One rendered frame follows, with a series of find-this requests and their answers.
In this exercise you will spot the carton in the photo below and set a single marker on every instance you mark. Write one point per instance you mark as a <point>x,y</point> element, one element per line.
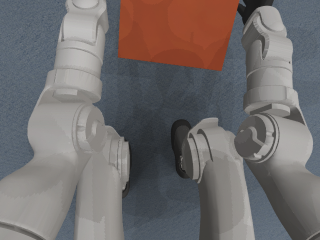
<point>190,33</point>

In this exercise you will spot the robot right upper arm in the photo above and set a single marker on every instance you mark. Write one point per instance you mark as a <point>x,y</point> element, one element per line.
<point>276,150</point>

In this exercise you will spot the robot left upper arm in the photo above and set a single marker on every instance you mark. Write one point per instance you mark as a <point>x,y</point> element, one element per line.
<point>35,199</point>

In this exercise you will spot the left robot thigh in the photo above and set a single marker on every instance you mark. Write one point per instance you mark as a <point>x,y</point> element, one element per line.
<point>98,206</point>

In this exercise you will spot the left robot foot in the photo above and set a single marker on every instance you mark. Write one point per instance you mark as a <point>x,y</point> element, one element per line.
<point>127,187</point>

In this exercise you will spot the robot left forearm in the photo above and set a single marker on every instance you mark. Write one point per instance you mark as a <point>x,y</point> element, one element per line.
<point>75,77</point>

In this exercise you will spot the robot right forearm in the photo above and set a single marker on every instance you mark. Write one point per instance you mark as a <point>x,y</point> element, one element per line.
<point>269,67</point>

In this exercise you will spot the right robot hand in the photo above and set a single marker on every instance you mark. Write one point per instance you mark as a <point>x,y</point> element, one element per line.
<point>251,5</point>

